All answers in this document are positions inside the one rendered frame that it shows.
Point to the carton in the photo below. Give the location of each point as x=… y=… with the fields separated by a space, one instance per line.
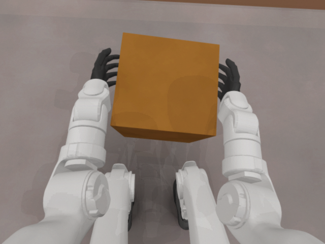
x=166 y=89

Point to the robot left thigh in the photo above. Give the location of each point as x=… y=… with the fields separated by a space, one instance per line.
x=112 y=228

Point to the left robot forearm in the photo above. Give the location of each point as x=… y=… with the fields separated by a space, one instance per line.
x=84 y=149

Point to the robot right thigh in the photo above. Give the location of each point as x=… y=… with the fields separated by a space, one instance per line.
x=204 y=225

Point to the left robot upper arm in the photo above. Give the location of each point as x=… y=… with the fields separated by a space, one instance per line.
x=72 y=203

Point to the right robot forearm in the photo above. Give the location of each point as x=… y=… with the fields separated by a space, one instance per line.
x=241 y=140

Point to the right robot upper arm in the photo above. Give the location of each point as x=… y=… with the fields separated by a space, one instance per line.
x=252 y=214

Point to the robot thigh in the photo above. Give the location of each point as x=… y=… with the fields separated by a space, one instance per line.
x=112 y=228
x=204 y=225

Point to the robot right hand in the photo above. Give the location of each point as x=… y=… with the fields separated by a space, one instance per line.
x=231 y=79

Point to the robot left hand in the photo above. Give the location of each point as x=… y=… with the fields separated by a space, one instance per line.
x=100 y=67

